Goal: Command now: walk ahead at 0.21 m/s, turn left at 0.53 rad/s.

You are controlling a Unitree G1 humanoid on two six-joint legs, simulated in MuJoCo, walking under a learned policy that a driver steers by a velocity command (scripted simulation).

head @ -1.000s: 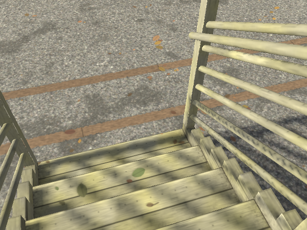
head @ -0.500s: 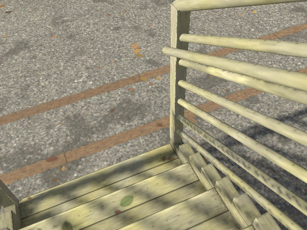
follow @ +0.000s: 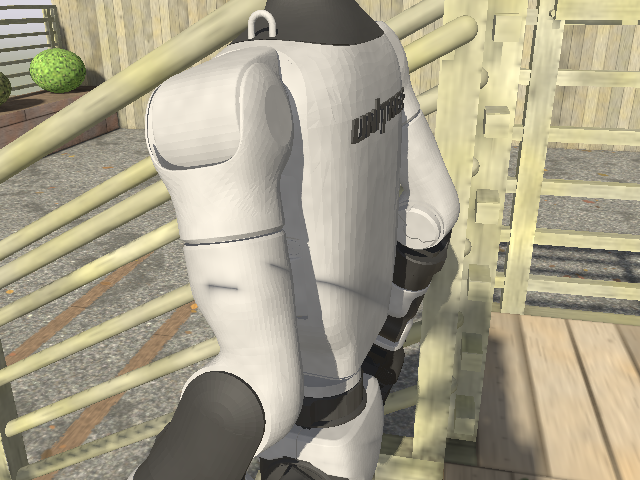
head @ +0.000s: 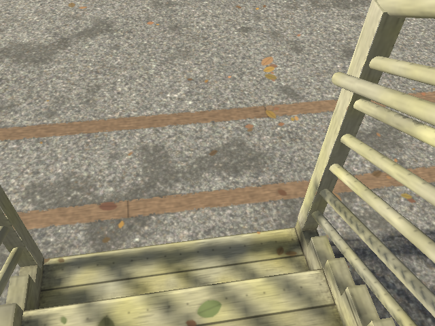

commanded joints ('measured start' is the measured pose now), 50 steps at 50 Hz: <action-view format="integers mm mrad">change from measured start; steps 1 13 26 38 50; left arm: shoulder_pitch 101 -78 118 294 266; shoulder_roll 86 101 227 185 277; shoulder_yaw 28 48 32 -50 61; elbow -30 -132 -14 -13 -13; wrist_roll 9 -5 36 -26 -96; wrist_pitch -8 -27 68 92 117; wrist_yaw -19 -70 -18 17 -49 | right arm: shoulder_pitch -119 -68 -177 -254 -128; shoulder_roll -207 -164 -87 18 -15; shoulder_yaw -50 -40 -10 47 62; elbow -125 -150 -323 -410 -349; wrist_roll -24 15 21 10 6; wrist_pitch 2 36 123 97 61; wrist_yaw -57 -92 -89 -68 -31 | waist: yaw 68 19 3 41 -7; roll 142 118 -12 -43 -212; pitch -177 3 -48 -40 38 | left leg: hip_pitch -28 -327 -706 -758 -5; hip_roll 230 54 37 24 99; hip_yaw -227 -324 14 25 230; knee -70 64 1727 1736 700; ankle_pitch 1137 70 -149 -141 -546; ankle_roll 113 85 -185 -230 -11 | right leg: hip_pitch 259 586 640 713 366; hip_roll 41 137 -299 -173 -142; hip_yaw -22 17 287 157 60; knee -170 -703 -1018 -1020 -1326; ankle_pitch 319 681 268 145 -158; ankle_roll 11 -2 -294 -323 -300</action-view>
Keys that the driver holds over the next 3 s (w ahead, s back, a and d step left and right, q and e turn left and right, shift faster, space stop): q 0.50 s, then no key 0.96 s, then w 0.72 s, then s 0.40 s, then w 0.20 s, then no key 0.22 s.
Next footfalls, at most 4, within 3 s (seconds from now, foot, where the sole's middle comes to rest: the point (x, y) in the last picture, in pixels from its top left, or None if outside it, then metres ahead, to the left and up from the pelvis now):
0.38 right None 0.30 -0.15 -0.92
1.00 left None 0.05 0.00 -0.76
1.64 right None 0.28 -0.34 -0.81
1.78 right None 0.31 -0.34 -0.92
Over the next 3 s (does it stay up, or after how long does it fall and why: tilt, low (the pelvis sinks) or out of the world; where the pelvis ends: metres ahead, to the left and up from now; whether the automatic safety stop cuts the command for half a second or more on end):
stays up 0.61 -0.01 -0.33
